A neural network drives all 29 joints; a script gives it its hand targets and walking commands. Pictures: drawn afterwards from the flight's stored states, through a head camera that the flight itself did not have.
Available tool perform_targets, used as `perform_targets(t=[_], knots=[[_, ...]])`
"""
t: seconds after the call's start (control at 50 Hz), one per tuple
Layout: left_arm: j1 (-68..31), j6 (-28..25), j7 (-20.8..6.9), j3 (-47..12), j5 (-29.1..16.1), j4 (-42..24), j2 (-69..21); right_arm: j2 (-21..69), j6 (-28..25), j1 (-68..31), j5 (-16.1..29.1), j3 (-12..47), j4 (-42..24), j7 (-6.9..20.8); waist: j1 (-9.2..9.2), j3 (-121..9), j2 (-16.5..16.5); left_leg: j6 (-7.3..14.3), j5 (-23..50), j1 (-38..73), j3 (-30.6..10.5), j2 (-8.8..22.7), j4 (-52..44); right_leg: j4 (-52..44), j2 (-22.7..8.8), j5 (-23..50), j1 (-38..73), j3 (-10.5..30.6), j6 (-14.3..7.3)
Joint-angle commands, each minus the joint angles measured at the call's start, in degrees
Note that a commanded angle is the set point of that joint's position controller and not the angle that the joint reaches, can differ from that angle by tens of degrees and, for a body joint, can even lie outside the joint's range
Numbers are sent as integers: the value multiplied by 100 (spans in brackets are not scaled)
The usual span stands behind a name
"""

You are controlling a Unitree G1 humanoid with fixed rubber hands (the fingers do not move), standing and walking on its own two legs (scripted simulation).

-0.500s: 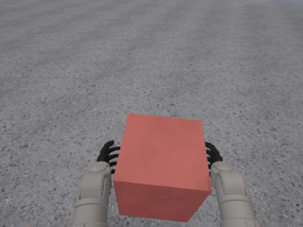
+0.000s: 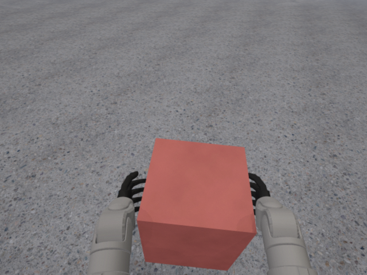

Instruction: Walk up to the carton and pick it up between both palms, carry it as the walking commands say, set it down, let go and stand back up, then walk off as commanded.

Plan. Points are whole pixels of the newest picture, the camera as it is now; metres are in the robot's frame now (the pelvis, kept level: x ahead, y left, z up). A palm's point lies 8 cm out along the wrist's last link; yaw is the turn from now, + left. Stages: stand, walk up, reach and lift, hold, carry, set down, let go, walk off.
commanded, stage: hold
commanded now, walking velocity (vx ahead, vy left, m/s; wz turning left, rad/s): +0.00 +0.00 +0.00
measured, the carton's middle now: (192, 206) +0.30 +0.00 -0.02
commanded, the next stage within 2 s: carry in 0.54 s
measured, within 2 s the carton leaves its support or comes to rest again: neither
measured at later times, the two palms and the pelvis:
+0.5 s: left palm (127, 202) +0.27 +0.15 +0.04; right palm (264, 205) +0.27 -0.15 +0.04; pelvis +0.00 +0.00 +0.00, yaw +0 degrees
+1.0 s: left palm (137, 148) +0.40 +0.14 +0.08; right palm (259, 153) +0.38 -0.16 +0.08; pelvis +0.12 +0.00 -0.01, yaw -1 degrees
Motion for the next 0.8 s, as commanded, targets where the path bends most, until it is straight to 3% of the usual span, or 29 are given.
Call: perform_targets(t=[0.0,0.04,0.1,0.14,0.18,0.2,0.24,0.28,0.3,0.34,0.36,0.38,0.4,0.42,0.44,0.48,0.5,0.52,0.54,0.56,0.6,0.62,0.64,0.66,0.7,0.72,0.74,0.76,0.78], knots=[[-3755,-327,-1356,-3669,-1666,-702,-5417,5599,-424,-3468,1526,3407,-988,1373,-88,-1871,72,165,572,376,125,-140,-349,-493,71,556,228,-120,15],[-3872,-310,-1358,-3675,-1748,-672,-5403,5636,-360,-3502,1518,3334,-803,1379,-165,-1548,63,136,507,279,126,-185,-359,-517,64,407,35,-136,13],[-3876,-323,-1409,-3727,-1703,-627,-5488,5736,-451,-3757,1634,3577,-1182,1355,-26,-1761,161,154,530,21,191,-229,-321,-390,79,588,352,-122,16],[-3723,-307,-1380,-3644,-1673,-480,-5386,5689,-403,-3636,1553,3439,-924,1378,-45,-1724,-150,176,753,127,126,-156,-357,-446,111,723,313,-164,70],[-3484,-312,-1363,-3504,-1509,-593,-5253,5716,-375,-3360,1552,3390,-918,1394,-68,-1559,176,103,910,163,157,-198,-378,-495,-12,1103,420,-51,93],[-3541,-357,-1355,-3577,-1598,-697,-5374,5775,-376,-3412,1519,3464,-886,1425,-72,-1936,-124,118,921,301,72,-132,-424,-435,110,946,446,-149,66],[-3769,-259,-1362,-3587,-1578,-578,-5422,5673,-337,-3323,1458,3308,-752,1413,-48,-1797,346,68,706,165,182,-206,-495,-504,104,798,591,-133,-19],[-3406,-242,-1354,-3489,-1591,-453,-5399,5560,-364,-3480,1597,3437,-1002,1398,6,-1631,352,84,625,347,204,-219,-450,-543,48,674,270,-114,11],[-3620,-344,-1363,-3792,-1754,-758,-5443,5673,-417,-3368,1575,3490,-1075,1413,-160,-1570,-91,114,684,378,114,-184,-417,-520,109,705,113,-199,36],[-3519,-399,-1344,-3787,-1625,-891,-5371,5718,-427,-3383,1622,3602,-1242,1423,-3,-2014,-106,132,1098,423,133,-179,-352,-472,123,1097,404,-166,43],[-3505,-348,-1329,-3670,-1602,-874,-5438,5568,-424,-3403,1598,3542,-1327,1412,-93,-1869,145,102,1068,458,118,-192,-375,-469,99,1057,321,-120,21],[-3435,-329,-1299,-3573,-1636,-827,-5226,5595,-340,-3316,1594,3528,-1159,1426,-48,-1911,-95,149,967,496,98,-193,-372,-464,108,1054,370,-151,56],[-3564,-339,-1340,-3666,-1616,-881,-5252,5435,-422,-3618,1556,3537,-1513,1426,-112,-2072,77,127,708,399,146,-199,-462,-476,144,846,486,-152,41],[-3539,-326,-1331,-3561,-1592,-644,-5365,5501,-398,-3760,1596,3583,-1303,1414,55,-1888,65,135,514,232,125,-215,-443,-497,91,585,408,-146,51],[-3723,-352,-1319,-3571,-1627,-735,-5257,5497,-386,-3548,1515,3376,-1127,1437,-149,-1675,-45,119,175,392,152,-169,-459,-546,92,284,23,-128,0],[-3837,-281,-1334,-3418,-1477,-403,-5278,5518,-357,-3426,1385,3188,-579,1483,-17,-1344,135,119,-103,201,191,-193,-562,-611,102,-51,-1,-127,-50],[-3651,-326,-1345,-3479,-1435,-451,-5350,5437,-409,-3494,1405,3254,-917,1489,5,-1367,38,155,175,128,156,-185,-529,-549,125,186,52,-176,-10],[-3991,-324,-1334,-3579,-1431,-726,-5275,5432,-379,-3819,1547,3313,-1006,1447,-35,-2031,175,285,-706,-231,-80,709,-50,-331,-880,-742,-549,350,-323],[-4341,-324,-1368,-3778,-1670,-1066,-5342,5561,-327,-3925,1683,3439,-1152,1419,-34,-2091,-33,361,-2376,-704,-71,503,264,-460,-881,-2615,-737,653,-461],[-4386,-235,-1363,-3653,-1604,-915,-5303,5578,-297,-3950,1793,3424,-1050,1428,-45,-1876,-158,266,-2430,-942,49,458,433,-733,-1008,-3199,-1162,843,-572],[-4211,-139,-1313,-3823,-1826,-1106,-5386,5639,-198,-4374,2071,3695,-1489,1380,-40,-2158,-392,209,-1814,-1130,118,541,334,-822,-1071,-2932,-965,866,-613],[-4516,-104,-1262,-3983,-1972,-1392,-5379,5678,-148,-4668,2158,3810,-1707,1344,-24,-2141,-428,126,-1265,-1221,529,295,649,-1048,-1186,-2764,-901,925,-674],[-4455,15,-1205,-3931,-1924,-1423,-5181,5742,8,-4379,2168,3765,-1463,1315,-29,-2061,-755,43,-933,-1359,798,195,775,-1386,-1357,-2799,-803,1172,-812],[-3869,189,-1166,-3816,-1864,-1167,-5003,5677,159,-4270,2260,3890,-1548,1273,-70,-2119,-1141,29,-738,-1206,1006,178,480,-1256,-1393,-2513,-791,963,-810],[-3535,450,-1105,-3719,-1732,-909,-4870,5422,438,-4107,2148,3709,-1386,1249,-144,-1956,-766,160,-797,-491,922,157,73,-1153,-1106,-2603,-1640,465,-519],[-3954,507,-1086,-4092,-2115,-1707,-4982,5343,506,-3681,2229,3725,-1568,1238,-233,-2338,109,306,-1398,73,231,638,-575,-148,-800,-2377,-1946,-69,-300],[-4178,674,-1060,-4236,-2231,-1855,-5004,5366,653,-3587,2273,3757,-1572,1233,-308,-2157,1086,627,-2522,416,-1148,1479,-1223,1127,-350,-1845,-2848,-725,17],[-4526,823,-1045,-4329,-2450,-2342,-4849,5415,779,-3596,2344,3798,-1622,1209,-211,-1921,1671,993,-2629,565,-2358,2222,-1599,1967,-438,-1162,-3306,-1010,80],[-4454,1051,-1022,-4537,-2749,-2471,-4951,5506,929,-3506,2545,4049,-2089,1084,-185,-2146,1548,1194,-2088,937,-2562,2451,-1633,1862,-608,-1045,-3570,-910,59]])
